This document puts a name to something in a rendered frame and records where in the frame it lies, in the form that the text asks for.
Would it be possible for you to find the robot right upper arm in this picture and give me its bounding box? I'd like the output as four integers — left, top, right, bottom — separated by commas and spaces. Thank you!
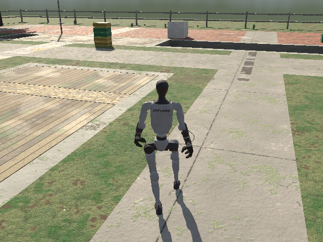
172, 102, 186, 131

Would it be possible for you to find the robot left forearm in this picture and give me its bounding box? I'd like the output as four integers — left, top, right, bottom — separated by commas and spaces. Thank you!
135, 122, 143, 139

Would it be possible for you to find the right robot hand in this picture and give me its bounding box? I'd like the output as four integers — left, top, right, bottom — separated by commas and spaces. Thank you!
181, 146, 193, 158

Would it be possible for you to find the left robot shin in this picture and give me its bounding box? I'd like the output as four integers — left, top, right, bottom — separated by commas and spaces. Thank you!
150, 173, 160, 208

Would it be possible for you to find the robot left foot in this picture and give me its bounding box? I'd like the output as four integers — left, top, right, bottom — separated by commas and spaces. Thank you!
154, 201, 162, 215

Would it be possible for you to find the left robot hand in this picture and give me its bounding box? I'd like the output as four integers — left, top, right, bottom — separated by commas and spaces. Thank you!
134, 137, 146, 147

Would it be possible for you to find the robot right forearm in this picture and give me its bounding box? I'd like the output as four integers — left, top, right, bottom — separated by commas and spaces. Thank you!
181, 123, 192, 147

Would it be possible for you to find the robot left upper arm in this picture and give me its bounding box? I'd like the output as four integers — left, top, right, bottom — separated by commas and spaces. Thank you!
138, 101, 151, 129

